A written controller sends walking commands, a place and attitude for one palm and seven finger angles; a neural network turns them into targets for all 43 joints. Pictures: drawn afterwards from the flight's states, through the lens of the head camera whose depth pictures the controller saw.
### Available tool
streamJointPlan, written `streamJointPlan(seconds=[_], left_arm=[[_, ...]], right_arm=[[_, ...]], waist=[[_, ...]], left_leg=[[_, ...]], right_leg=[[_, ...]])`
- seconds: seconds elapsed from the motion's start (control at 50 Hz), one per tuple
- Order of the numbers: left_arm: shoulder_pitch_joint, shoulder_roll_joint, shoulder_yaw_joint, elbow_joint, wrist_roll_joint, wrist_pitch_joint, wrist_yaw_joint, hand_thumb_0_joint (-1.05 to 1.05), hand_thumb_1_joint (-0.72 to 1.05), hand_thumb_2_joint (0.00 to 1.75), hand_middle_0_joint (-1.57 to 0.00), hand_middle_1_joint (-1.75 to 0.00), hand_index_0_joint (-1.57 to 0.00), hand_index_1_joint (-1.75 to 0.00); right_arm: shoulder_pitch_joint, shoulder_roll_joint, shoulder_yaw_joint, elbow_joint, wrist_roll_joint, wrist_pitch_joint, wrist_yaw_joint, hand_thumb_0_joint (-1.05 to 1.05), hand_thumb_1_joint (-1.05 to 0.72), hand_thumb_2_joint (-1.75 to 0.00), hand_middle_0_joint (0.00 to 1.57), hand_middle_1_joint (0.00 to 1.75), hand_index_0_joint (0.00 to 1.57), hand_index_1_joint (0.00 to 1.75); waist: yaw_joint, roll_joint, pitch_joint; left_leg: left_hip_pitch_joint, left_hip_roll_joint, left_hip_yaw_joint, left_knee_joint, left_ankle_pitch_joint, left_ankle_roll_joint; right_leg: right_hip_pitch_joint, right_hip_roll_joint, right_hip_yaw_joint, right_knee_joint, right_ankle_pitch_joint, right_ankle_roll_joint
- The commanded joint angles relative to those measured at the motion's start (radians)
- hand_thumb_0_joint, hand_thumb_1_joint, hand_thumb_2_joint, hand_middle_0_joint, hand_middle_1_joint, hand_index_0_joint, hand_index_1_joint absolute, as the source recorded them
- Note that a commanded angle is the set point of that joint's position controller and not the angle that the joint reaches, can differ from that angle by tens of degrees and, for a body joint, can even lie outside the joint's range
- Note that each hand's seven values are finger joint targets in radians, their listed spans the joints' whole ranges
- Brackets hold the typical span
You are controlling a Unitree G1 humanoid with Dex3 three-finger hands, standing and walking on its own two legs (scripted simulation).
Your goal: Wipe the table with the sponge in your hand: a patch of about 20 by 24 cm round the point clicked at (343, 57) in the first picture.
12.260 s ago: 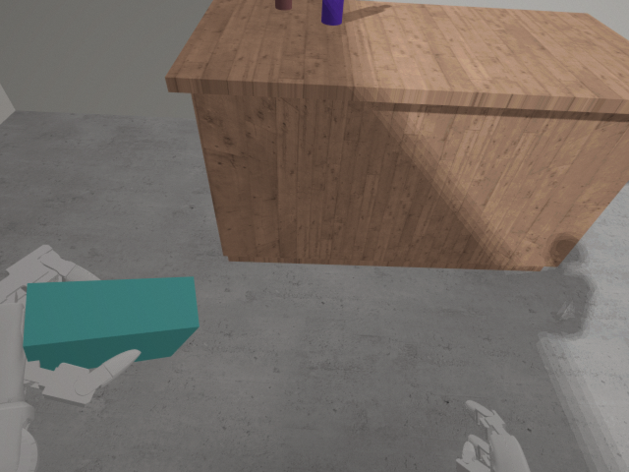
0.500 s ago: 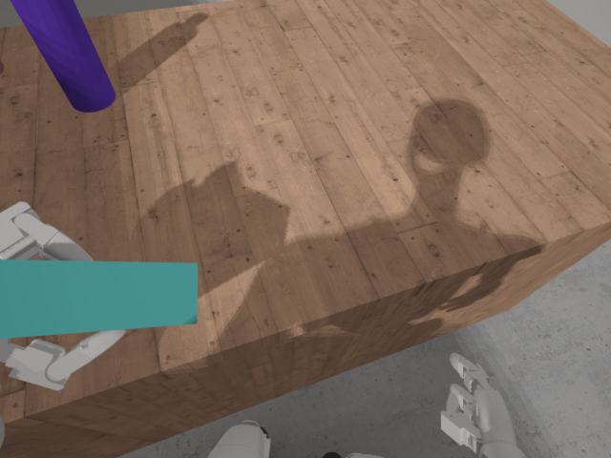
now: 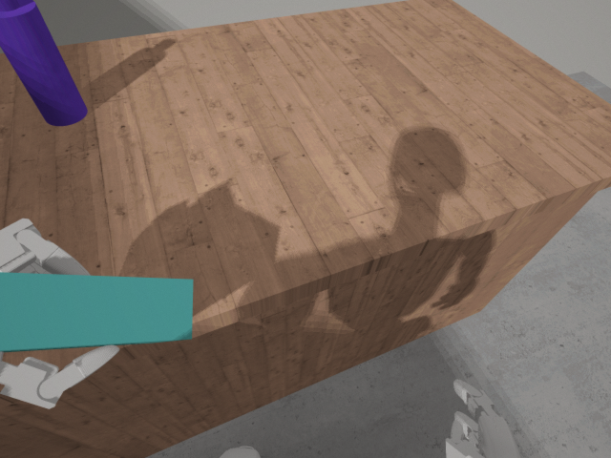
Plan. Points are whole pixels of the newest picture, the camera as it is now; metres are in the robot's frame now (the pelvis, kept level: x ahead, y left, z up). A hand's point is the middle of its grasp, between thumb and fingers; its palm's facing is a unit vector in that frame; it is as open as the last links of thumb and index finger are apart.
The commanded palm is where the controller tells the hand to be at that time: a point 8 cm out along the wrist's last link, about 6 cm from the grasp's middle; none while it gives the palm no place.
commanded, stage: come to a stop and stand still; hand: left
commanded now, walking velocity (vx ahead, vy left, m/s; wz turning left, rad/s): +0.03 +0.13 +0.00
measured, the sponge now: (121, 315) +0.22 +0.19 +0.15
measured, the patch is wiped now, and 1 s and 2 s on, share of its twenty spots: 0.00 0.00 0.00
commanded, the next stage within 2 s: look again from close up in 1.34 s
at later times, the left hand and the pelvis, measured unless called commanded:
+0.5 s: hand out of the picture +0.26 +0.29 +0.22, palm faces +0.48 -0.74 -0.47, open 9.4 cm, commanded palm +0.17 +0.28 +0.19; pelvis +0.00 +0.01 +0.01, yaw -1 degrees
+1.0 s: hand (11, 327) +0.19 +0.27 +0.16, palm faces +0.38 -0.85 -0.37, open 9.4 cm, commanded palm +0.14 +0.31 +0.19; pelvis -0.03 +0.03 +0.01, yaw -2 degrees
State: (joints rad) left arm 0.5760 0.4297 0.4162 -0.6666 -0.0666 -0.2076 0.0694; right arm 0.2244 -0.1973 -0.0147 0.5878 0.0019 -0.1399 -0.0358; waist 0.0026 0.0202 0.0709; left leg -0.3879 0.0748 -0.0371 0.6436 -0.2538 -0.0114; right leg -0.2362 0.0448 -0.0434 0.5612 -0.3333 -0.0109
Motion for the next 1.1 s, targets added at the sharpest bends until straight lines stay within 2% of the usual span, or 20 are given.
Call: streamJointPlan(seconds=[0.0,0.04,0.1,0.12,0.14,0.18,0.24,0.3,0.32,0.34,0.38,0.4,0.44,0.54,0.6,0.62,0.7,0.8,0.9,1.08], left_arm=[[-0.135,0.143,0.132,-0.048,-0.013,-0.023,0.069,0.0,0.1,1.3,-1.2,-1.6,-1.2,-1.6],[-0.114,0.111,0.091,0.002,0.0,-0.016,0.07,0.0,0.1,1.3,-1.2,-1.6,-1.2,-1.6],[-0.197,0.117,0.053,-0.054,0.012,-0.023,0.073,0.0,0.1,1.3,-1.2,-1.6,-1.2,-1.6],[-0.208,0.126,0.049,-0.1,0.013,-0.021,0.082,0.0,0.1,1.3,-1.2,-1.6,-1.2,-1.6],[-0.194,0.104,0.031,-0.098,0.01,-0.028,0.087,0.0,0.1,1.3,-1.2,-1.6,-1.2,-1.6],[-0.198,0.122,0.053,-0.145,0.01,-0.04,0.099,0.0,0.1,1.3,-1.2,-1.6,-1.2,-1.6],[-0.13,0.119,0.083,-0.108,0.011,-0.051,0.106,0.0,0.1,1.3,-1.2,-1.6,-1.2,-1.6],[-0.116,0.148,0.114,-0.116,0.017,-0.046,0.099,0.0,0.1,1.3,-1.2,-1.6,-1.2,-1.6],[-1.05,0.968,0.35,-0.356,0.017,-0.224,0.126,0.0,0.1,1.3,-1.2,-1.6,-1.2,-1.6],[-0.577,0.34,0.338,0.17,0.026,-0.12,0.099,0.0,0.1,1.3,-1.2,-1.6,-1.2,-1.6],[-0.427,0.323,0.239,0.184,0.022,-0.108,0.082,0.0,0.1,1.3,-1.2,-1.6,-1.2,-1.6],[-0.325,0.235,0.174,0.187,0.018,-0.111,0.062,0.0,0.1,1.3,-1.2,-1.6,-1.2,-1.6],[-0.13,0.088,0.073,0.114,0.01,-0.096,0.047,0.0,0.1,1.3,-1.2,-1.6,-1.2,-1.6],[-0.059,0.061,0.028,-0.09,0.037,-0.046,0.041,0.0,0.1,1.3,-1.2,-1.6,-1.2,-1.6],[-0.155,0.138,0.119,-0.105,0.043,-0.046,0.055,0.0,0.1,1.3,-1.2,-1.6,-1.2,-1.6],[-0.203,0.221,0.185,-0.15,0.047,-0.052,0.07,0.0,0.1,1.3,-1.2,-1.6,-1.2,-1.6],[-0.235,0.115,0.116,-0.062,0.039,-0.047,0.078,0.0,0.1,1.3,-1.2,-1.6,-1.2,-1.6],[-0.201,0.038,0.032,-0.052,0.04,-0.032,0.069,0.0,0.1,1.3,-1.2,-1.6,-1.2,-1.6],[-0.226,0.04,0.011,-0.045,0.051,-0.019,0.076,0.0,0.1,1.3,-1.2,-1.6,-1.2,-1.6],[-0.269,0.063,0.03,-0.031,0.048,-0.023,0.088,0.0,0.1,1.3,-1.2,-1.6,-1.2,-1.6]], right_arm=[[-0.089,-0.137,-0.044,-0.156,0.025,-0.042,-0.025,0.0,-0.9,-0.9,0.2,0.3,0.2,0.3],[-0.088,-0.124,-0.027,-0.144,0.023,-0.035,-0.023,0.0,-0.9,-0.9,0.2,0.3,0.2,0.3],[-0.095,-0.115,-0.034,-0.149,0.029,-0.034,-0.01,0.0,-0.9,-0.9,0.2,0.3,0.2,0.3],[-0.111,-0.12,-0.038,-0.15,0.037,-0.035,-0.009,0.0,-0.9,-0.9,0.2,0.3,0.2,0.3],[-0.091,-0.117,-0.034,-0.142,0.032,-0.033,-0.003,0.0,-0.9,-0.9,0.2,0.3,0.2,0.3],[-0.098,-0.116,-0.033,-0.144,0.029,-0.039,0.0,0.0,-0.9,-0.9,0.2,0.3,0.2,0.3],[-0.106,-0.135,-0.04,-0.143,0.021,-0.032,-0.009,0.0,-0.9,-0.9,0.2,0.3,0.2,0.3],[-0.105,-0.121,-0.038,-0.158,0.022,-0.022,-0.007,0.0,-0.9,-0.9,0.2,0.3,0.2,0.3],[0.078,-0.152,0.176,-0.225,0.069,-0.036,-0.082,0.0,-0.9,-0.9,0.2,0.3,0.2,0.3],[-0.016,-0.05,0.001,-0.164,0.054,-0.063,-0.038,0.0,-0.9,-0.9,0.2,0.3,0.2,0.3],[-0.05,-0.168,-0.022,-0.143,-0.012,-0.056,0.009,0.0,-0.9,-0.9,0.2,0.3,0.2,0.3],[-0.008,-0.151,-0.025,-0.151,-0.001,-0.061,0.022,0.0,-0.9,-0.9,0.2,0.3,0.2,0.3],[0.008,-0.16,-0.034,-0.153,0.008,-0.066,0.057,0.0,-0.9,-0.9,0.2,0.3,0.2,0.3],[-0.108,-0.153,-0.026,-0.193,0.003,-0.053,0.06,0.0,-0.9,-0.9,0.2,0.3,0.2,0.3],[-0.138,-0.149,-0.014,-0.208,-0.003,-0.028,0.029,0.0,-0.9,-0.9,0.2,0.3,0.2,0.3],[-0.14,-0.152,-0.016,-0.207,-0.004,-0.02,0.016,0.0,-0.9,-0.9,0.2,0.3,0.2,0.3],[-0.117,-0.136,-0.017,-0.199,-0.008,-0.01,0.01,0.0,-0.9,-0.9,0.2,0.3,0.2,0.3],[-0.116,-0.143,-0.018,-0.198,0.002,-0.02,0.015,0.0,-0.9,-0.9,0.2,0.3,0.2,0.3],[-0.136,-0.138,-0.015,-0.191,0.003,-0.025,0.01,0.0,-0.9,-0.9,0.2,0.3,0.2,0.3],[-0.135,-0.125,-0.008,-0.176,0.001,-0.032,-0.002,0.0,-0.9,-0.9,0.2,0.3,0.2,0.3]], waist=[[0.003,0.022,-0.135],[-0.001,0.11,-0.091],[-0.006,-0.105,-0.052],[-0.006,-0.114,-0.049],[-0.007,-0.124,-0.072],[-0.005,-0.078,-0.099],[-0.001,0.051,-0.158],[0.009,0.186,-0.181],[-0.019,0.206,-0.15],[0.003,0.024,-0.152],[0.021,-0.086,-0.211],[0.02,-0.119,-0.271],[0.015,-0.006,-0.35],[0.017,0.045,-0.239],[0.013,0.031,-0.161],[0.015,0.086,-0.18],[0.014,0.231,-0.166],[0.004,0.056,-0.163],[0.006,0.042,-0.131],[0.009,0.075,-0.137]], left_leg=[[0.168,0.078,-0.11,-0.205,0.201,0.071],[0.1,0.046,-0.092,-0.192,0.055,0.081],[0.045,-0.061,0.017,0.023,-0.058,0.038],[0.036,-0.077,0.018,0.079,-0.058,0.029],[0.027,-0.068,0.019,0.078,-0.062,0.03],[0.085,-0.056,0.005,-0.038,0.004,0.036],[0.234,0.022,-0.094,-0.205,0.216,0.084],[0.265,0.076,-0.166,-0.226,0.399,0.107],[0.138,-0.012,-0.091,-0.208,0.5,0.072],[0.205,0.026,-0.03,-0.103,0.351,0.024],[0.148,-0.031,0.008,-0.024,0.265,0.008],[0.13,-0.046,0.024,-0.013,0.246,0.01],[0.189,-0.039,0.055,-0.072,0.358,0.022],[0.275,0.036,-0.008,-0.159,0.486,0.048],[0.176,0.034,-0.021,-0.223,0.3,0.036],[0.196,0.036,-0.03,-0.242,0.284,0.036],[0.226,0.05,-0.045,-0.265,0.209,0.028],[0.179,0.033,-0.047,-0.276,-0.006,0.027],[0.147,0.027,-0.062,-0.336,-0.184,0.025],[0.151,-0.001,-0.032,-0.296,-0.135,0.03]], right_leg=[[0.012,-0.061,0.058,-0.081,0.191,-0.001],[0.044,-0.081,0.064,-0.156,0.161,0.001],[0.033,-0.233,0.238,-0.275,0.22,-0.062],[0.031,-0.296,0.311,-0.294,0.276,-0.111],[0.066,-0.324,0.292,-0.278,0.284,-0.139],[0.082,-0.298,0.237,-0.209,0.323,-0.126],[0.053,-0.131,0.058,-0.055,0.264,-0.032],[0.04,-0.076,0.028,-0.074,0.142,0.0],[0.012,-0.05,0.099,-0.171,0.049,0.042],[-0.075,-0.094,0.068,-0.169,0.082,-0.002],[0.086,-0.178,0.228,-0.172,0.481,-0.067],[0.155,-0.215,0.233,-0.135,0.59,-0.076],[0.223,-0.18,0.157,-0.068,0.67,-0.054],[0.039,-0.063,0.007,-0.057,0.34,0.02],[0.048,-0.058,0.0,-0.082,0.233,0.015],[0.052,-0.055,-0.001,-0.055,0.216,0.012],[0.017,-0.05,0.0,-0.077,0.093,0.004],[0.068,-0.062,0.026,-0.163,0.166,0.001],[0.053,-0.058,0.042,-0.177,0.104,0.005],[0.083,-0.076,0.067,-0.218,0.13,-0.01]])
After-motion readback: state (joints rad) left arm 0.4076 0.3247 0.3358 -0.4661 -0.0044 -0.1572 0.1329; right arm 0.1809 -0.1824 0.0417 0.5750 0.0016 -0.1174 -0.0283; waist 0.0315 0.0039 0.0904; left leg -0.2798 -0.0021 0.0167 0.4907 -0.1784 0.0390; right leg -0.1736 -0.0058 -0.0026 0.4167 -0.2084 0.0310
